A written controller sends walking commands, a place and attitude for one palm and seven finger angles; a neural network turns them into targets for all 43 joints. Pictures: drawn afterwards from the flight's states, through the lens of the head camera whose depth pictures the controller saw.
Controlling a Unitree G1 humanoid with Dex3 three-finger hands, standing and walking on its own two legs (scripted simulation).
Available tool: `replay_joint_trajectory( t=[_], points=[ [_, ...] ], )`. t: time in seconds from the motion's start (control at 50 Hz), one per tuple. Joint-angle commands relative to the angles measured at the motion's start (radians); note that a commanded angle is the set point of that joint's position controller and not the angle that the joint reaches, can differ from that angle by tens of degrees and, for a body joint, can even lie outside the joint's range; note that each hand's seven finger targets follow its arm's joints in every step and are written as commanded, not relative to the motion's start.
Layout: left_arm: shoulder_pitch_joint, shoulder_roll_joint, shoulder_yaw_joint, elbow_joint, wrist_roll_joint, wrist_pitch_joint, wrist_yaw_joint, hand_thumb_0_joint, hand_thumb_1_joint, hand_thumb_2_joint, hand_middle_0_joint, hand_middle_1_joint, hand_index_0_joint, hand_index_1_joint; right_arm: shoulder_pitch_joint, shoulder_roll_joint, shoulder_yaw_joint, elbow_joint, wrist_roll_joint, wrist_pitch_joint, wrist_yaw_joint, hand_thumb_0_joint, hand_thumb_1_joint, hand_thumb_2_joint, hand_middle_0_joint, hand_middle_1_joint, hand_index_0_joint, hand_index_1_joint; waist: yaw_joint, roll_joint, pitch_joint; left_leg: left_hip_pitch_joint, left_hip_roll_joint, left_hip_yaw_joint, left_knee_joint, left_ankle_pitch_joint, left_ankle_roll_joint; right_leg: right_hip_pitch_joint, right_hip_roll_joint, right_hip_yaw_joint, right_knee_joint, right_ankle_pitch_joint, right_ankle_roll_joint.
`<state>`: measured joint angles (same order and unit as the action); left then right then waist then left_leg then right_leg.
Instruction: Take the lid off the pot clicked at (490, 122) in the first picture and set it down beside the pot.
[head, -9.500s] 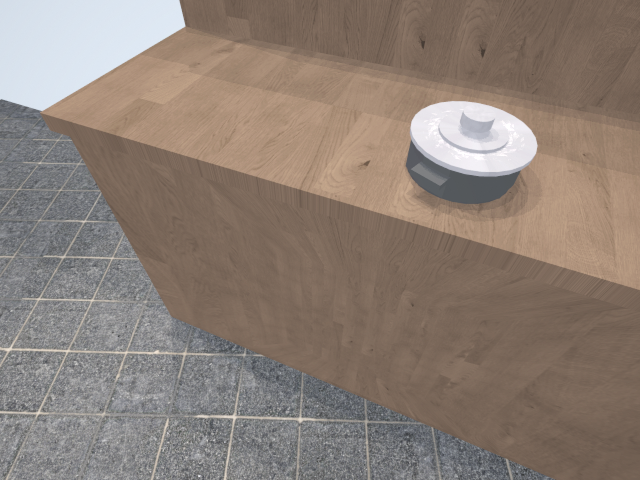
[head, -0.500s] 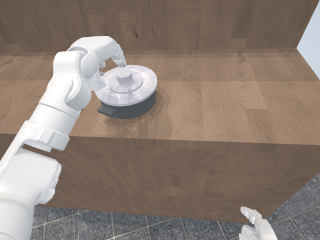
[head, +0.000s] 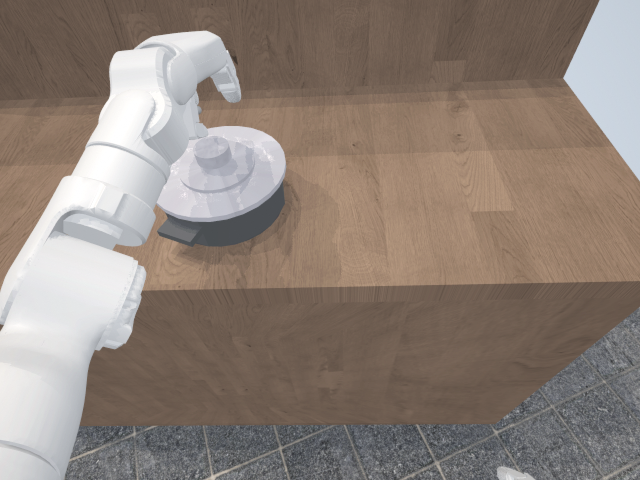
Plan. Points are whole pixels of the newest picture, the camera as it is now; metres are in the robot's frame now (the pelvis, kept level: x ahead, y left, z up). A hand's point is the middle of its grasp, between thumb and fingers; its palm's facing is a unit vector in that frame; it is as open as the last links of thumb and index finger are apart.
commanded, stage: move the open hand above the knob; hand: left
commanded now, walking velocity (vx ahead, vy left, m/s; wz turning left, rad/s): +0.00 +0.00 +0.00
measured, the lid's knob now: (212, 152) +0.50 +0.14 +0.15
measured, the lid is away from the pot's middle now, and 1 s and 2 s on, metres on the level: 0.00 0.00 0.00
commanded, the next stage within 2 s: lower the open fingers around the knob in 0.68 s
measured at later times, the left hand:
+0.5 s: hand (182, 121) +0.46 +0.15 +0.22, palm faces -0.24 -0.03 -0.97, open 10.3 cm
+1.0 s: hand (197, 125) +0.46 +0.13 +0.21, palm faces -0.31 -0.07 -0.95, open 10.3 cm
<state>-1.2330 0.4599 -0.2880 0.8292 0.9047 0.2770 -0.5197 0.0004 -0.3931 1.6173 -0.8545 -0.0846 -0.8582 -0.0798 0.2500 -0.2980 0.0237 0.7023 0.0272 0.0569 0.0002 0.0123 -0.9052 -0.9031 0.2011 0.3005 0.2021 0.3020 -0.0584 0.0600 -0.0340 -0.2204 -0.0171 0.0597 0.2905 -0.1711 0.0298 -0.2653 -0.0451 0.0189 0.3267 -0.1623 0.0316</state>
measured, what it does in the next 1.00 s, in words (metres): stands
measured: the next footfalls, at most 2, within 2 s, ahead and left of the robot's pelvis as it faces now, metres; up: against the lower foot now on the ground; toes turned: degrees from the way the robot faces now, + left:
none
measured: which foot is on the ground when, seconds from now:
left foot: down 0.00-1.00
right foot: down 0.00-1.00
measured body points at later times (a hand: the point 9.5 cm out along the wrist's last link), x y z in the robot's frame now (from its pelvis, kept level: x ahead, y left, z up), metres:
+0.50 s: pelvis +0.00 +0.00 +0.00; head +0.03 -0.03 +0.45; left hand +0.47 +0.15 +0.28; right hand +0.15 -0.24 -0.12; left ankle -0.02 +0.10 -0.75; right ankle +0.00 -0.14 -0.75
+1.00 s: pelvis +0.00 +0.00 +0.00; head +0.02 -0.03 +0.45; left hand +0.48 +0.14 +0.27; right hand +0.08 -0.26 -0.14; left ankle -0.02 +0.10 -0.75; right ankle +0.00 -0.14 -0.75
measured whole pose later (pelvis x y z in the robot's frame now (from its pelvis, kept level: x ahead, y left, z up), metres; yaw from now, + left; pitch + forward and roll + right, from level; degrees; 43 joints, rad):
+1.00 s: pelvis +0.00 +0.00 +0.00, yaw +0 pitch +5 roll +1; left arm -1.23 0.42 -0.31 0.88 0.88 0.33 -0.54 0.00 -0.39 1.62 -0.85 -0.08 -0.86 -0.08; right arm 0.26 -0.29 0.03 0.72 0.02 0.07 -0.01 0.01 -0.91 -0.90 0.20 0.30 0.20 0.30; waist -0.05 0.07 -0.04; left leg -0.21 -0.02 0.05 0.30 -0.17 0.03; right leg -0.26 -0.05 0.02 0.35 -0.17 0.03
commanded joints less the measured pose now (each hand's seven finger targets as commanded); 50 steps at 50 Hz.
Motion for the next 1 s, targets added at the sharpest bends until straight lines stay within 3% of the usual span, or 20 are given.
replay_joint_trajectory(
  t=[0.0, 0.08, 0.14, 0.22, 0.3, 0.34, 0.36, 0.38, 0.44, 0.48, 0.5, 0.58, 0.64, 0.68, 0.74, 0.78, 0.84, 0.9, 0.94, 0.98],
  points=[
    [-0.566, 0.231, 0.094, -0.230, 0.019, -0.017, 0.034, 0.000, -0.398, 1.621, -0.844, -0.081, -0.844, -0.081, -0.030, -0.118, -0.042, -0.139, 0.001, -0.040, 0.001, 0.000, -0.900, -0.900, 0.200, 0.300, 0.200, 0.300, 0.018, -0.088, -0.472, 0.179, -0.061, -0.014, 0.035, 0.436, 0.033, 0.207, 0.093, -0.025, 0.020, 0.368, -0.057],
    [-0.447, 0.245, 0.131, -0.232, 0.020, -0.009, 0.040, 0.000, -0.398, 1.621, -0.844, -0.081, -0.844, -0.081, -0.013, -0.128, -0.060, -0.140, -0.002, -0.034, 0.013, 0.000, -0.900, -0.900, 0.200, 0.300, 0.200, 0.300, 0.035, -0.085, -0.466, 0.206, -0.045, -0.019, 0.061, 0.551, 0.035, 0.201, 0.095, -0.033, 0.023, 0.413, -0.059],
    [-0.447, 0.296, 0.165, -0.240, 0.018, 0.001, 0.030, 0.000, -0.398, 1.621, -0.844, -0.081, -0.844, -0.081, -0.036, -0.121, -0.050, -0.156, 0.001, -0.028, 0.013, 0.000, -0.900, -0.900, 0.200, 0.300, 0.200, 0.300, 0.043, -0.144, -0.447, 0.158, -0.054, -0.001, 0.053, 0.490, 0.044, 0.240, 0.087, -0.028, 0.032, 0.420, -0.051],
    [-0.462, 0.190, 0.072, -0.284, 0.016, 0.011, 0.026, 0.000, -0.398, 1.621, -0.844, -0.081, -0.844, -0.081, -0.050, -0.111, -0.051, -0.158, 0.009, -0.028, 0.016, 0.000, -0.900, -0.900, 0.200, 0.300, 0.200, 0.300, 0.023, -0.095, -0.403, 0.198, -0.053, -0.011, 0.062, 0.505, 0.042, 0.168, 0.093, -0.035, 0.023, 0.379, -0.054],
    [-0.533, 0.223, 0.096, -0.436, 0.007, 0.003, 0.029, 0.000, -0.398, 1.621, -0.844, -0.081, -0.844, -0.081, -0.054, -0.107, -0.049, -0.175, 0.007, -0.046, 0.019, 0.000, -0.900, -0.900, 0.200, 0.300, 0.200, 0.300, 0.023, -0.044, -0.501, 0.276, -0.054, -0.026, 0.073, 0.568, 0.037, 0.170, 0.096, -0.029, 0.027, 0.395, -0.056],
    [-0.491, 0.174, 0.060, -0.341, 0.003, 0.019, 0.023, 0.000, -0.398, 1.621, -0.844, -0.081, -0.844, -0.081, -0.068, -0.103, -0.045, -0.158, 0.009, -0.039, 0.018, 0.000, -0.900, -0.900, 0.200, 0.300, 0.200, 0.300, 0.020, -0.085, -0.432, 0.238, -0.054, -0.024, 0.068, 0.508, 0.035, 0.153, 0.095, -0.041, 0.025, 0.364, -0.057],
    [-0.460, 0.204, 0.093, -0.297, 0.003, 0.030, 0.023, 0.000, -0.398, 1.621, -0.844, -0.081, -0.844, -0.081, -0.063, -0.107, -0.047, -0.146, 0.008, -0.034, 0.016, 0.000, -0.900, -0.900, 0.200, 0.300, 0.200, 0.300, 0.024, -0.119, -0.393, 0.216, -0.055, -0.019, 0.057, 0.460, 0.035, 0.153, 0.095, -0.043, 0.018, 0.347, -0.057],
    [-0.421, 0.216, 0.103, -0.282, -0.004, 0.036, 0.023, 0.000, -0.398, 1.621, -0.844, -0.081, -0.844, -0.081, -0.066, -0.124, -0.051, -0.147, 0.009, -0.025, 0.015, 0.000, -0.900, -0.900, 0.200, 0.300, 0.200, 0.300, 0.033, -0.113, -0.386, 0.198, -0.054, -0.019, 0.050, 0.445, 0.031, 0.157, 0.094, -0.046, 0.014, 0.343, -0.061],
    [-0.493, 0.138, 0.026, -0.270, 0.002, 0.040, 0.019, 0.000, -0.398, 1.621, -0.844, -0.081, -0.844, -0.081, -0.096, -0.104, -0.035, -0.145, 0.013, -0.020, 0.011, 0.000, -0.900, -0.900, 0.200, 0.300, 0.200, 0.300, 0.014, -0.114, -0.356, 0.194, -0.059, -0.025, 0.040, 0.387, 0.027, 0.126, 0.093, -0.051, 0.018, 0.292, -0.061],
    [-0.507, 0.155, 0.042, -0.290, -0.006, 0.037, 0.025, 0.000, -0.398, 1.621, -0.844, -0.081, -0.844, -0.081, -0.094, -0.110, -0.039, -0.143, 0.011, -0.020, 0.008, 0.000, -0.900, -0.900, 0.200, 0.300, 0.200, 0.300, 0.017, -0.102, -0.369, 0.207, -0.060, -0.031, 0.042, 0.367, 0.026, 0.122, 0.094, -0.050, 0.011, 0.281, -0.065],
    [-0.567, 0.196, 0.066, -0.336, 0.005, 0.025, 0.028, 0.000, -0.398, 1.621, -0.844, -0.081, -0.844, -0.081, -0.093, -0.109, -0.034, -0.148, 0.009, -0.025, 0.007, 0.000, -0.900, -0.900, 0.200, 0.300, 0.200, 0.300, 0.016, -0.083, -0.425, 0.229, -0.059, -0.038, 0.031, 0.372, 0.021, 0.137, 0.095, -0.044, 0.014, 0.273, -0.064],
    [-0.532, 0.116, 0.010, -0.243, -0.007, 0.029, 0.029, 0.000, -0.398, 1.621, -0.844, -0.081, -0.844, -0.081, -0.095, -0.105, -0.034, -0.133, 0.011, -0.019, 0.003, 0.000, -0.900, -0.900, 0.200, 0.300, 0.200, 0.300, 0.009, -0.086, -0.371, 0.210, -0.059, -0.036, 0.035, 0.337, 0.018, 0.109, 0.094, -0.053, 0.012, 0.250, -0.069],
    [-0.545, 0.184, 0.064, -0.142, 0.008, 0.032, 0.034, 0.000, -0.398, 1.621, -0.844, -0.081, -0.844, -0.081, -0.086, -0.109, -0.024, -0.115, 0.009, -0.009, -0.006, 0.000, -0.900, -0.900, 0.200, 0.300, 0.200, 0.300, 0.010, -0.130, -0.317, 0.150, -0.059, -0.029, 0.005, 0.222, 0.019, 0.112, 0.090, -0.054, 0.006, 0.188, -0.067],
    [-0.565, 0.219, 0.092, -0.189, -0.001, 0.015, 0.044, 0.000, -0.398, 1.621, -0.844, -0.081, -0.844, -0.081, -0.089, -0.112, -0.028, -0.125, 0.005, -0.010, -0.009, 0.000, -0.900, -0.900, 0.200, 0.300, 0.200, 0.300, 0.023, -0.094, -0.371, 0.159, -0.060, -0.031, 0.010, 0.233, 0.018, 0.141, 0.088, -0.047, 0.011, 0.203, -0.070],
    [-0.587, 0.137, 0.021, -0.208, 0.014, -0.003, 0.044, 0.000, -0.398, 1.621, -0.844, -0.081, -0.844, -0.081, -0.080, -0.095, -0.027, -0.129, 0.006, -0.022, -0.006, 0.000, -0.900, -0.900, 0.200, 0.300, 0.200, 0.300, 0.012, -0.088, -0.405, 0.194, -0.057, -0.039, 0.025, 0.298, 0.019, 0.136, 0.091, -0.047, 0.021, 0.225, -0.069],
    [-0.533, 0.116, 0.016, -0.103, -0.005, 0.040, 0.034, 0.000, -0.398, 1.621, -0.844, -0.081, -0.844, -0.081, -0.074, -0.114, -0.035, -0.107, 0.005, -0.013, -0.004, 0.000, -0.900, -0.900, 0.200, 0.300, 0.200, 0.300, 0.009, -0.064, -0.377, 0.184, -0.059, -0.041, 0.021, 0.287, 0.016, 0.119, 0.095, -0.053, 0.013, 0.229, -0.072],
    [-0.556, 0.169, 0.064, -0.106, -0.003, 0.053, 0.022, 0.000, -0.398, 1.621, -0.844, -0.081, -0.844, -0.081, -0.061, -0.112, -0.031, -0.106, 0.000, -0.021, -0.003, 0.000, -0.900, -0.900, 0.200, 0.300, 0.200, 0.300, 0.017, -0.126, -0.376, 0.159, -0.062, -0.036, 0.016, 0.268, 0.025, 0.151, 0.094, -0.049, 0.016, 0.242, -0.063],
    [-0.582, 0.194, 0.071, -0.134, 0.000, 0.046, 0.014, 0.000, -0.398, 1.621, -0.844, -0.081, -0.844, -0.081, -0.062, -0.116, -0.031, -0.114, -0.004, -0.025, -0.010, 0.000, -0.900, -0.900, 0.200, 0.300, 0.200, 0.300, 0.013, -0.131, -0.395, 0.151, -0.065, -0.034, 0.011, 0.264, 0.029, 0.170, 0.094, -0.043, 0.012, 0.254, -0.059],
    [-0.586, 0.158, 0.047, -0.150, -0.006, 0.039, 0.013, 0.000, -0.398, 1.621, -0.844, -0.081, -0.844, -0.081, -0.054, -0.108, -0.037, -0.111, -0.004, -0.035, -0.009, 0.000, -0.900, -0.900, 0.200, 0.300, 0.200, 0.300, 0.014, -0.142, -0.403, 0.170, -0.064, -0.035, 0.029, 0.282, 0.037, 0.166, 0.092, -0.042, 0.020, 0.271, -0.057],
    [-0.514, 0.205, 0.085, -0.109, -0.006, 0.042, 0.014, 0.000, -0.398, 1.621, -0.844, -0.081, -0.844, -0.081, -0.043, -0.126, -0.044, -0.107, -0.010, -0.032, -0.011, 0.000, -0.900, -0.900, 0.200, 0.300, 0.200, 0.300, 0.024, -0.125, -0.395, 0.151, -0.062, -0.033, 0.036, 0.290, 0.035, 0.169, 0.094, -0.043, 0.019, 0.284, -0.060]
  ],
)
